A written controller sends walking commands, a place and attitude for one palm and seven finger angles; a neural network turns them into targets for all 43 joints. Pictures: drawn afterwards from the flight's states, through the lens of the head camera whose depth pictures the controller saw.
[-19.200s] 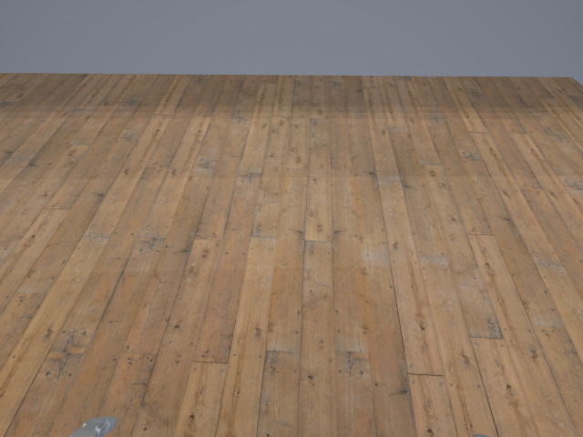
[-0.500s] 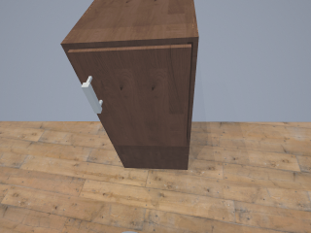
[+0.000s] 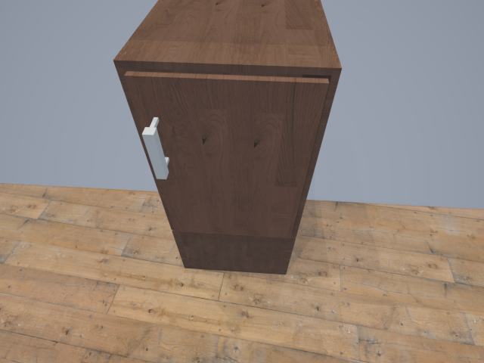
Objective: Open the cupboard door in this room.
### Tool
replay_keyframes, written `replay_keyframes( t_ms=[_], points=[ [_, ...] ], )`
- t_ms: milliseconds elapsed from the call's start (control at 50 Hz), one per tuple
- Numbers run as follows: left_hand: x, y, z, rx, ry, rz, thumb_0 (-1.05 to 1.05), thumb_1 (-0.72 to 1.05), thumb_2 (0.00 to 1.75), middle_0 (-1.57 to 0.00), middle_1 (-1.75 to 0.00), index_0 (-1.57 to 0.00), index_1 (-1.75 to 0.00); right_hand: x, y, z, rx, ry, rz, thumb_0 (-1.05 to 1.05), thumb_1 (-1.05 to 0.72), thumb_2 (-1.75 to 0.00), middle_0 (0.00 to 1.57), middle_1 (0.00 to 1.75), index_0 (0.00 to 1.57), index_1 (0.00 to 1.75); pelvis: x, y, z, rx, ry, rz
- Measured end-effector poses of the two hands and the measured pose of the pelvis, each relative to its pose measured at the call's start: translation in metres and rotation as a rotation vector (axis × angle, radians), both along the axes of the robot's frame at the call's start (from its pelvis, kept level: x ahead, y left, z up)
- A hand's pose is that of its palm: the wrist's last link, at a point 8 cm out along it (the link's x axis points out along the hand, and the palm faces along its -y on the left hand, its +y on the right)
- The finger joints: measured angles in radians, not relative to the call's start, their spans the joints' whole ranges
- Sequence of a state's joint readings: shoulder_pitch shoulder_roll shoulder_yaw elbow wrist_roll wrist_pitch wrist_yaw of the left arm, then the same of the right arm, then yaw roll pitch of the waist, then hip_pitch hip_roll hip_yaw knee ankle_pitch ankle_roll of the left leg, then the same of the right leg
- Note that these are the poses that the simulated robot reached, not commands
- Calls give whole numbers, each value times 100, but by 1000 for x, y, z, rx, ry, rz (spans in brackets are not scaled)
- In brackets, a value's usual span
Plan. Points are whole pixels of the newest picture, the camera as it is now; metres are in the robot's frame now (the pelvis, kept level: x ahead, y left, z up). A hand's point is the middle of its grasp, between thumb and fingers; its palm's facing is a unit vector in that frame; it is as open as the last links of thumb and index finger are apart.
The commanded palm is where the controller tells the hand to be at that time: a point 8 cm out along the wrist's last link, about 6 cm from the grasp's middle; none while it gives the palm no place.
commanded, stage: come to a stop and stand still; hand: left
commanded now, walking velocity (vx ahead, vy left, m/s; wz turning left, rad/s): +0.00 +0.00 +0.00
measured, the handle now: (158, 148) +0.55 +0.25 +0.00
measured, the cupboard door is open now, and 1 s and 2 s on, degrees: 0 0 0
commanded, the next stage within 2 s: look again from close up in 0.16 s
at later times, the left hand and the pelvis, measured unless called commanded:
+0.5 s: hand out of the picture +0.02 +0.18 -0.17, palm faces +0.00 -0.97 -0.24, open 7.4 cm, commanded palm none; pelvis -0.01 +0.00 -0.01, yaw +0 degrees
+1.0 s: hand out of the picture -0.02 +0.15 -0.18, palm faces +0.04 -0.98 -0.19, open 7.4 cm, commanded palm none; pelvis -0.02 -0.02 +0.00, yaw +0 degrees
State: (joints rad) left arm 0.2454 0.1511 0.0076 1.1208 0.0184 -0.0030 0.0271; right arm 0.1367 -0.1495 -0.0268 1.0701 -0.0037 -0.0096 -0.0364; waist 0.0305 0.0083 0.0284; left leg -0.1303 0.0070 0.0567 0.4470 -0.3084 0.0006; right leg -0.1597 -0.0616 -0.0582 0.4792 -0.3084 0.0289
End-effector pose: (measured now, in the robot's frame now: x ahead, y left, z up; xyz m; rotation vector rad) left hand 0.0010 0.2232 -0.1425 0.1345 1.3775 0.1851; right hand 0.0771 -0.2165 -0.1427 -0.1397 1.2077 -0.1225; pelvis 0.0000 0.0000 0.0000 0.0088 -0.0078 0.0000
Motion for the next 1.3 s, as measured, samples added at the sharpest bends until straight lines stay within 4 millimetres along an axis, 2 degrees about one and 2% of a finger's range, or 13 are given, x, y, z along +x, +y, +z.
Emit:
replay_keyframes(
  t_ms=[80, 180, 280, 400, 560, 780, 1000, 1080, 1180, 1240, 1300],
  points=[
    [16, 4, 2, 11, -23, -21, 0, 92, 90, -20, -30, -20, -30, -17, -9, 1, -21, 45, -19, -2, -94, -90, 20, 30, 20, 30, 2, -1, 2, -2, 3, -2],
    [27, 4, 1, 5, -36, -31, 0, 91, 90, -20, -30, -20, -30, -52, -18, 2, -42, 146, -34, -1, -93, -90, 20, 30, 20, 30, 4, -3, 3, -4, 3, 2],
    [26, 2, 0, 9, -29, -40, 0, 91, 90, -20, -30, -20, -30, -84, -17, 2, -37, 230, -51, 0, -92, -90, 20, 30, 20, 30, 4, -4, 3, -9, 4, 2],
    [17, 6, -1, 22, -16, -76, 0, 91, 90, -20, -30, -20, -30, -99, -9, -7, -8, 216, -45, 1, -91, -90, 20, 30, 20, 30, -5, 1, -3, -13, 12, -6],
    [7, 7, 4, 43, -35, -55, 0, 91, 90, -20, -30, -20, -30, -100, 5, -17, 38, 180, -22, 1, -92, -90, 20, 30, 20, 30, -13, -1, -5, -2, -16, -5],
    [-15, -11, 4, 15, -4, -42, 0, 91, 90, -20, -30, -20, -30, -102, -12, -12, 28, 172, -17, 1, -92, -90, 20, 30, 20, 30, -20, -13, -2, 6, -8, -9],
    [-28, -25, -3, -15, 14, -7, 0, 91, 90, -20, -30, -20, -30, -97, -26, -10, 3, 191, -3, 1, -91, -90, 20, 30, 20, 30, -18, -21, -4, -1, -2, 3],
    [-30, -19, -7, -21, 16, 22, 0, 90, 90, -20, -30, -20, -30, -92, -25, -10, -16, 202, 4, 1, -91, -90, 20, 30, 20, 30, -13, -14, -7, -10, 3, 13],
    [-27, 1, -14, -19, 42, 37, 0, 90, 90, -20, -30, -20, -30, -81, -13, -6, -36, 185, 5, 1, -91, -90, 20, 30, 20, 30, -5, 0, -10, 6, 11, 6],
    [-16, 13, -13, 4, 50, 21, 0, 90, 90, -20, -30, -20, -30, -80, -4, -8, -29, 180, -2, 0, -91, -90, 20, 30, 20, 30, -1, 5, -11, 10, 16, -8],
    [4, 21, -7, 32, 25, 3, 0, 91, 90, -20, -30, -20, -30, -81, 3, -13, -2, 191, -10, 0, -91, -90, 20, 30, 20, 30, 3, 6, -12, 16, 19, -12]
  ],
)
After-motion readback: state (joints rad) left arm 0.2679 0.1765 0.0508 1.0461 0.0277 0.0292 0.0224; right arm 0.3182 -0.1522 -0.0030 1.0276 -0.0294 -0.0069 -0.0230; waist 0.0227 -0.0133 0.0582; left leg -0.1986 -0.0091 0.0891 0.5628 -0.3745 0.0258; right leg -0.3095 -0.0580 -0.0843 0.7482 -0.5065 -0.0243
